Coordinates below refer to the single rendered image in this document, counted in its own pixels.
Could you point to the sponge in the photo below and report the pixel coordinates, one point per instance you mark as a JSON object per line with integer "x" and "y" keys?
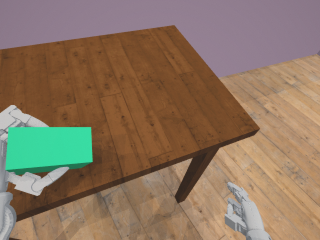
{"x": 44, "y": 149}

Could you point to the left robot forearm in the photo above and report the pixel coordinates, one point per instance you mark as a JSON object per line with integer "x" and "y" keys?
{"x": 8, "y": 216}

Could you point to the robot left hand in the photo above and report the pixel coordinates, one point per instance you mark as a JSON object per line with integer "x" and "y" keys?
{"x": 29, "y": 182}

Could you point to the robot right hand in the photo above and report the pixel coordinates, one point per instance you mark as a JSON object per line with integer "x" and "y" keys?
{"x": 247, "y": 216}

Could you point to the table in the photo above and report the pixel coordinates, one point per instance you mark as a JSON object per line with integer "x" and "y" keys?
{"x": 150, "y": 99}

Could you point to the right robot forearm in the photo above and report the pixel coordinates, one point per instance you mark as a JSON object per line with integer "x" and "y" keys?
{"x": 257, "y": 234}

